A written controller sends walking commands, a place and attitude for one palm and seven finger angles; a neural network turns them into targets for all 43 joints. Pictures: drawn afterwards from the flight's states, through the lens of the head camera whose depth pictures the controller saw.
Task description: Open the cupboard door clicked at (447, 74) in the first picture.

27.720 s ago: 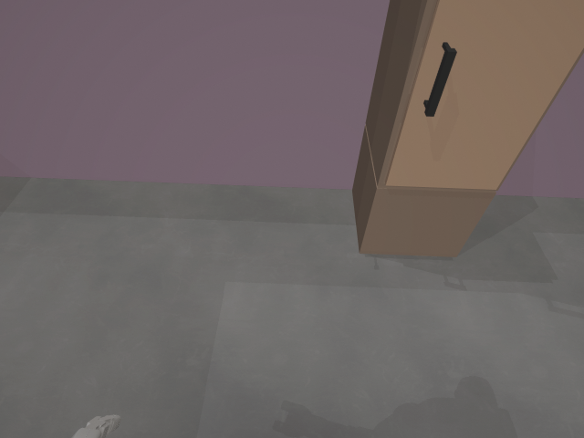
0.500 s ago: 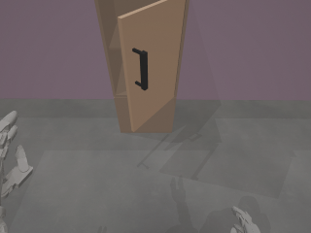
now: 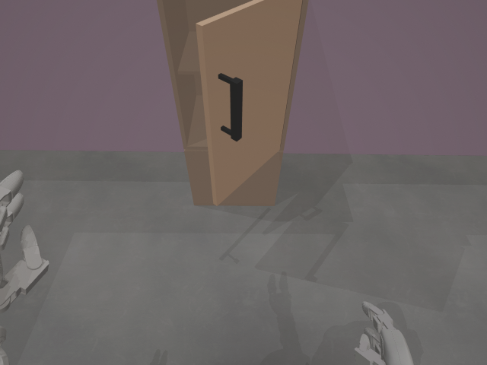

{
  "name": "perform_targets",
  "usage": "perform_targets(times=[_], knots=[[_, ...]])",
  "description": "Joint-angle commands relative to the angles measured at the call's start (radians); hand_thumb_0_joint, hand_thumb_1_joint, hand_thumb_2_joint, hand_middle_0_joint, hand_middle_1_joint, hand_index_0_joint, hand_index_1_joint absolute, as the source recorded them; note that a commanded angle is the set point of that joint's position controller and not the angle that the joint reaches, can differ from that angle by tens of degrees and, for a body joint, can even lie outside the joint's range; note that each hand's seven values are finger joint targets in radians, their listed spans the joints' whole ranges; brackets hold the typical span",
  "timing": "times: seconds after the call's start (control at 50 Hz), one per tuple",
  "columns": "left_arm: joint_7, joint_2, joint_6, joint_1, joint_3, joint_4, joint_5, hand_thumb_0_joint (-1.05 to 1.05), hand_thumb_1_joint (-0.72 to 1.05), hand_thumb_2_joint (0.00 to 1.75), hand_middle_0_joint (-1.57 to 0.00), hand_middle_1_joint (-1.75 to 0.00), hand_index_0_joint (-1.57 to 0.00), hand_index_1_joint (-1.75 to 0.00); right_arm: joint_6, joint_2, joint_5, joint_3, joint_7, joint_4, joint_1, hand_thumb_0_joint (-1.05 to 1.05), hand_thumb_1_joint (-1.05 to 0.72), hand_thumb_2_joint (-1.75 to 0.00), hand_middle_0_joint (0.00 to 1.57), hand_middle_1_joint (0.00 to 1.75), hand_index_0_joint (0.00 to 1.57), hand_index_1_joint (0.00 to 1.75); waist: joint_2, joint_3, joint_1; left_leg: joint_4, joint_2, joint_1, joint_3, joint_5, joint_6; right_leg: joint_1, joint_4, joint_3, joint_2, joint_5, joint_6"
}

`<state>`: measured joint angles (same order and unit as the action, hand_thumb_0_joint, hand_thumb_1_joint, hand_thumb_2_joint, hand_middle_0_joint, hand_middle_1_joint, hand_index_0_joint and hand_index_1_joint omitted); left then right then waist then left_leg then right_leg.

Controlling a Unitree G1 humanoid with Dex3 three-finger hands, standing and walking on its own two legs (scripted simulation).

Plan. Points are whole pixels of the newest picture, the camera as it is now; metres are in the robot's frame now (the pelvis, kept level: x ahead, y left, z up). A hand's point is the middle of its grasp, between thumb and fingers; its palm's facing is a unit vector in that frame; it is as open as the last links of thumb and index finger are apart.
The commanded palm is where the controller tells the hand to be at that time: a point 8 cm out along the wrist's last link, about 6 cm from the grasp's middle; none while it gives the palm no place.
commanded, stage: let the arm hang, fingers relaxed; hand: left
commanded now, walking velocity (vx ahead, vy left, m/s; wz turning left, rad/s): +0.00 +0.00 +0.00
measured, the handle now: (230, 108) +0.68 +0.09 +0.04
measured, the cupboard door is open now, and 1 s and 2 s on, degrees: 50 50 50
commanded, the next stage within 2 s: look to check the result in 1.10 s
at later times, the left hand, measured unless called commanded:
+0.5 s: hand out of the picture -0.02 +0.18 -0.17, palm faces -0.01 -0.97 -0.22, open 7.2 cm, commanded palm none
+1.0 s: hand out of the picture +0.06 +0.17 -0.16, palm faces +0.00 -0.96 -0.27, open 7.4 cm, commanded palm none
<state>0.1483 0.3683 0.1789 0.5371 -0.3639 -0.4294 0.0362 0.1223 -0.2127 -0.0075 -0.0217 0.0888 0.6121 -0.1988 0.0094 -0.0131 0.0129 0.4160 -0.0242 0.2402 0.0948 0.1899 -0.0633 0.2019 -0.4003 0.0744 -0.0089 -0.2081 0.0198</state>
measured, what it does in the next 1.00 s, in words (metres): stands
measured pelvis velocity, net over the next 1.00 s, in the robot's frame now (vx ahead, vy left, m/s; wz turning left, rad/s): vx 0.01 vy -0.03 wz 0.01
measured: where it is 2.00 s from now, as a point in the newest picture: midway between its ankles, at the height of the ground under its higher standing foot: outside the picture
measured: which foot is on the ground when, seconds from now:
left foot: down 0.00-1.00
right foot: down 0.00-1.00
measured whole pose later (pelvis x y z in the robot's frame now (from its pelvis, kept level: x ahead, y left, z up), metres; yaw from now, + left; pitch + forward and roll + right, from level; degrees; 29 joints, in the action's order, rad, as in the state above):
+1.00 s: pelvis +0.01 -0.03 +0.00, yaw +0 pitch -2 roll +0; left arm 0.02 0.21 0.02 0.17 0.01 1.13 -0.01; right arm 0.00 -0.23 -0.01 0.00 0.02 1.14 -0.20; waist 0.03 -0.03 -0.01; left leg 0.35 0.00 0.16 0.08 0.16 -0.02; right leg 0.13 -0.35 0.09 -0.04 -0.20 0.06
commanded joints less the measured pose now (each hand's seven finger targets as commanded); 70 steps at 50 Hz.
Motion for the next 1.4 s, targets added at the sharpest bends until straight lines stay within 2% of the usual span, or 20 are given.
perform_targets(times=[0.0, 0.02, 0.04, 0.08, 0.12, 0.14, 0.16, 0.2, 0.26, 0.34, 0.36, 0.44, 0.46, 0.52, 0.64, 0.82, 1.02, 1.22, 1.26, 1.38], knots=[[-0.136, 0.023, -0.152, -0.099, 0.238, 0.602, -0.064, 0.00, 0.90, 0.90, -0.20, -0.30, -0.20, -0.30, 0.005, -0.249, 0.020, 0.100, -0.090, 0.099, 0.014, 0.00, -0.90, -0.90, 0.20, 0.30, 0.20, 0.30, 0.067, 0.089, -0.049, 0.057, 0.154, -0.036, -0.159, -0.397, 0.045, 0.103, -0.085, -0.104, 0.099, 0.128, 0.014], [-0.139, 0.013, -0.178, -0.108, 0.244, 0.582, -0.058, 0.00, 0.90, 0.90, -0.20, -0.30, -0.20, -0.30, -0.017, -0.250, 0.021, 0.093, -0.085, 0.075, 0.011, 0.00, -0.90, -0.90, 0.20, 0.30, 0.20, 0.30, 0.100, 0.074, -0.047, 0.044, 0.176, -0.033, -0.172, -0.376, 0.033, 0.135, -0.116, -0.084, 0.076, 0.008, 0.006], [-0.141, 0.000, -0.177, -0.135, 0.248, 0.617, -0.060, 0.00, 0.90, 0.90, -0.20, -0.30, -0.20, -0.30, -0.029, -0.242, 0.012, 0.086, -0.085, 0.083, 0.022, 0.00, -0.90, -0.90, 0.20, 0.30, 0.20, 0.30, 0.090, 0.102, -0.040, 0.018, 0.203, 0.031, -0.215, -0.303, -0.004, 0.115, -0.177, -0.076, 0.058, -0.078, 0.009], [-0.143, 0.022, -0.171, -0.162, 0.257, 0.718, -0.070, 0.00, 0.90, 0.90, -0.20, -0.30, -0.20, -0.30, -0.045, -0.244, -0.003, 0.074, -0.083, 0.083, 0.041, 0.00, -0.90, -0.90, 0.20, 0.30, 0.20, 0.30, -0.052, 0.117, -0.021, -0.005, 0.212, 0.044, -0.253, -0.290, -0.036, 0.057, -0.187, -0.099, 0.054, -0.080, 0.016], [-0.146, 0.052, -0.169, -0.201, 0.262, 0.831, -0.077, 0.00, 0.90, 0.90, -0.20, -0.30, -0.20, -0.30, -0.058, -0.248, -0.010, 0.070, -0.083, 0.105, 0.064, 0.00, -0.90, -0.90, 0.20, 0.30, 0.20, 0.30, -0.164, 0.112, -0.004, 0.009, 0.183, 0.080, -0.232, -0.216, -0.028, -0.013, -0.108, -0.120, 0.087, 0.044, 0.026], [-0.146, 0.069, -0.168, -0.225, 0.269, 0.891, -0.078, 0.00, 0.90, 0.90, -0.20, -0.30, -0.20, -0.30, -0.066, -0.245, -0.010, 0.070, -0.084, 0.123, 0.065, 0.00, -0.90, -0.90, 0.20, 0.30, 0.20, 0.30, -0.210, 0.114, -0.007, 0.022, 0.154, 0.061, -0.208, -0.161, -0.013, -0.013, -0.067, -0.145, 0.113, 0.079, 0.037], [-0.145, 0.083, -0.167, -0.256, 0.278, 0.942, -0.076, 0.00, 0.90, 0.90, -0.20, -0.30, -0.20, -0.30, -0.077, -0.242, -0.007, 0.067, -0.087, 0.137, 0.062, 0.00, -0.90, -0.90, 0.20, 0.30, 0.20, 0.30, -0.211, 0.098, -0.015, 0.033, 0.125, 0.045, -0.191, -0.105, -0.002, 0.011, -0.032, -0.168, 0.142, 0.062, 0.055], [-0.142, 0.074, -0.170, -0.302, 0.302, 1.044, -0.068, 0.00, 0.90, 0.90, -0.20, -0.30, -0.20, -0.30, -0.092, -0.216, -0.013, 0.058, -0.088, 0.184, 0.056, 0.00, -0.90, -0.90, 0.20, 0.30, 0.20, 0.30, -0.122, 0.057, -0.027, 0.031, 0.097, -0.001, -0.161, -0.064, 0.010, 0.061, 0.008, -0.191, 0.160, 0.032, 0.071], [-0.136, 0.064, -0.166, -0.296, 0.324, 1.175, -0.058, 0.00, 0.90, 0.90, -0.20, -0.30, -0.20, -0.30, -0.105, -0.197, -0.014, 0.048, -0.088, 0.243, 0.048, 0.00, -0.90, -0.90, 0.20, 0.30, 0.20, 0.30, 0.061, 0.054, -0.019, -0.021, 0.112, -0.026, -0.173, -0.061, 0.013, 0.028, 0.030, -0.181, 0.137, -0.001, 0.060], [-0.133, 0.026, -0.159, -0.267, 0.330, 1.322, -0.048, 0.00, 0.90, 0.90, -0.20, -0.30, -0.20, -0.30, -0.113, -0.164, -0.012, 0.043, -0.078, 0.323, 0.019, 0.00, -0.90, -0.90, 0.20, 0.30, 0.20, 0.30, 0.140, 0.063, -0.014, -0.057, 0.119, -0.025, -0.171, -0.004, 0.020, -0.030, 0.075, -0.178, 0.135, -0.020, 0.063], [-0.132, 0.038, -0.159, -0.267, 0.331, 1.349, -0.048, 0.00, 0.90, 0.90, -0.20, -0.30, -0.20, -0.30, -0.117, -0.169, -0.009, 0.044, -0.077, 0.335, 0.012, 0.00, -0.90, -0.90, 0.20, 0.30, 0.20, 0.30, 0.103, 0.053, -0.014, -0.053, 0.122, -0.033, -0.169, -0.001, 0.022, -0.028, 0.090, -0.172, 0.136, -0.027, 0.062], [-0.132, 0.026, -0.156, -0.280, 0.341, 1.437, -0.043, 0.00, 0.90, 0.90, -0.20, -0.30, -0.20, -0.30, -0.121, -0.161, -0.007, 0.044, -0.072, 0.403, -0.035, 0.00, -0.90, -0.90, 0.20, 0.30, 0.20, 0.30, 0.063, 0.025, -0.021, -0.070, 0.127, -0.042, -0.165, 0.015, 0.024, -0.020, 0.129, -0.171, 0.141, -0.062, 0.068], [-0.131, 0.028, -0.155, -0.281, 0.340, 1.452, -0.044, 0.00, 0.90, 0.90, -0.20, -0.30, -0.20, -0.30, -0.123, -0.164, -0.006, 0.047, -0.072, 0.410, -0.043, 0.00, -0.90, -0.90, 0.20, 0.30, 0.20, 0.30, 0.018, 0.010, -0.021, -0.067, 0.129, -0.047, -0.164, 0.009, 0.024, -0.012, 0.139, -0.167, 0.137, -0.069, 0.066], [-0.130, 0.020, -0.159, -0.289, 0.344, 1.491, -0.042, 0.00, 0.90, 0.90, -0.20, -0.30, -0.20, -0.30, -0.125, -0.162, -0.008, 0.046, -0.068, 0.445, -0.061, 0.00, -0.90, -0.90, 0.20, 0.30, 0.20, 0.30, 0.015, -0.036, -0.024, -0.088, 0.132, -0.045, -0.163, 0.038, 0.022, 0.016, 0.156, -0.163, 0.136, -0.113, 0.065], [-0.125, 0.025, -0.158, -0.299, 0.341, 1.528, -0.044, 0.00, 0.90, 0.90, -0.20, -0.30, -0.20, -0.30, -0.125, -0.156, -0.009, 0.047, -0.068, 0.476, -0.069, 0.00, -0.90, -0.90, 0.20, 0.30, 0.20, 0.30, -0.045, -0.047, -0.022, -0.094, 0.130, -0.059, -0.152, 0.016, 0.018, 0.015, 0.169, -0.166, 0.136, -0.109, 0.057], [-0.119, 0.017, -0.153, -0.317, 0.339, 1.536, -0.044, 0.00, 0.90, 0.90, -0.20, -0.30, -0.20, -0.30, -0.118, -0.144, -0.010, 0.044, -0.066, 0.496, -0.044, 0.00, -0.90, -0.90, 0.20, 0.30, 0.20, 0.30, -0.026, -0.047, -0.018, -0.117, 0.139, -0.070, -0.150, -0.051, 0.023, -0.020, 0.150, -0.153, 0.135, 0.010, 0.041], [-0.118, 0.019, -0.146, -0.332, 0.332, 1.530, -0.044, 0.00, 0.90, 0.90, -0.20, -0.30, -0.20, -0.30, -0.110, -0.146, -0.010, 0.046, -0.063, 0.495, -0.025, 0.00, -0.90, -0.90, 0.20, 0.30, 0.20, 0.30, 0.002, -0.008, -0.018, -0.124, 0.143, -0.101, -0.151, -0.116, 0.028, -0.072, 0.141, -0.148, 0.138, 0.128, 0.036], [-0.119, 0.025, -0.145, -0.340, 0.328, 1.538, -0.043, 0.00, 0.90, 0.90, -0.20, -0.30, -0.20, -0.30, -0.111, -0.163, -0.009, 0.048, -0.059, 0.492, -0.012, 0.00, -0.90, -0.90, 0.20, 0.30, 0.20, 0.30, 0.014, -0.007, -0.021, -0.125, 0.147, -0.118, -0.149, -0.115, 0.031, -0.079, 0.156, -0.152, 0.138, 0.139, 0.038], [-0.118, 0.030, -0.144, -0.336, 0.327, 1.538, -0.045, 0.00, 0.90, 0.90, -0.20, -0.30, -0.20, -0.30, -0.113, -0.170, -0.007, 0.048, -0.058, 0.489, -0.011, 0.00, -0.90, -0.90, 0.20, 0.30, 0.20, 0.30, -0.007, -0.011, -0.020, -0.122, 0.147, -0.121, -0.146, -0.116, 0.030, -0.074, 0.159, -0.149, 0.137, 0.146, 0.033], [-0.117, 0.039, -0.143, -0.343, 0.328, 1.542, -0.044, 0.00, 0.90, 0.90, -0.20, -0.30, -0.20, -0.30, -0.113, -0.178, -0.007, 0.050, -0.058, 0.490, -0.005, 0.00, -0.90, -0.90, 0.20, 0.30, 0.20, 0.30, -0.012, 0.004, -0.022, -0.119, 0.149, -0.136, -0.146, -0.134, 0.029, -0.088, 0.156, -0.147, 0.142, 0.185, 0.032]])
